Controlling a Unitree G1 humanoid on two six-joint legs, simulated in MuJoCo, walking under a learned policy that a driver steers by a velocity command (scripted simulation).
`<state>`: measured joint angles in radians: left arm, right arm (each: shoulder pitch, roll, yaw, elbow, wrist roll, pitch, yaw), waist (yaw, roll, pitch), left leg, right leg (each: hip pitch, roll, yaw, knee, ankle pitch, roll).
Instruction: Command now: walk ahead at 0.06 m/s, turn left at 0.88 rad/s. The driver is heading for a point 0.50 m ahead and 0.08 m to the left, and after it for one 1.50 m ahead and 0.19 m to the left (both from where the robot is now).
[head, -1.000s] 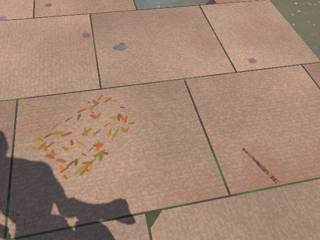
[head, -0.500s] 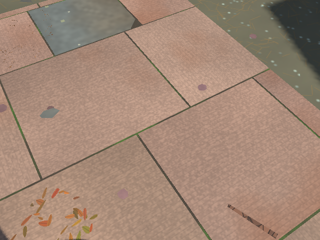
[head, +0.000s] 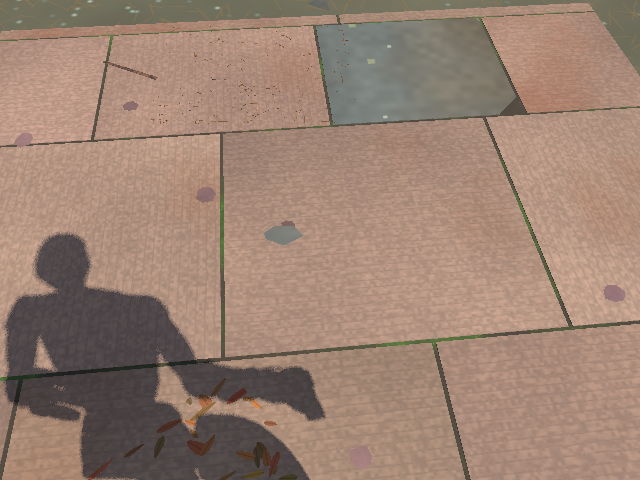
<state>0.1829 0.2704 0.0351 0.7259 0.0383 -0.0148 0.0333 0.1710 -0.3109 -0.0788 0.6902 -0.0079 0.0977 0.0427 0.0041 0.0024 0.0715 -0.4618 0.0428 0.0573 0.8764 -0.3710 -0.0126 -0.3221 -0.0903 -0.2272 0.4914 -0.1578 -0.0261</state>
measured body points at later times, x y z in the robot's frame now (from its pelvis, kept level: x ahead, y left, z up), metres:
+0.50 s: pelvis +0.03 +0.01 +0.00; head +0.05 +0.02 +0.45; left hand +0.04 +0.32 -0.10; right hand +0.26 -0.20 -0.10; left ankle +0.02 +0.11 -0.73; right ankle +0.08 -0.09 -0.72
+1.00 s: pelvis +0.17 +0.14 +0.00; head +0.20 +0.15 +0.44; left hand +0.00 +0.36 -0.13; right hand +0.49 +0.03 -0.07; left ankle +0.16 +0.27 -0.73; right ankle +0.09 -0.07 -0.71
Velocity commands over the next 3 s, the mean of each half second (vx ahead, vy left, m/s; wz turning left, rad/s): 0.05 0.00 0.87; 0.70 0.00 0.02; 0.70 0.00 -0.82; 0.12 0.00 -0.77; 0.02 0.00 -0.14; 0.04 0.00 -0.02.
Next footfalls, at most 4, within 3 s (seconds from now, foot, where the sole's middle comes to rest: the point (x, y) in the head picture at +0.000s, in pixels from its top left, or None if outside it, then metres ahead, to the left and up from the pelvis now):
0.08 left None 0.06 0.11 -0.77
0.52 right None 0.12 -0.06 -0.77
0.96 left None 0.19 0.29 -0.77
1.40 right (228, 390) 0.64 0.23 -0.77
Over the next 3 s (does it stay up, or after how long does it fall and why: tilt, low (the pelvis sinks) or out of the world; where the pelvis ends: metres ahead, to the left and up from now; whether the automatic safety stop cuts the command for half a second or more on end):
stays up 0.69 0.30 0.01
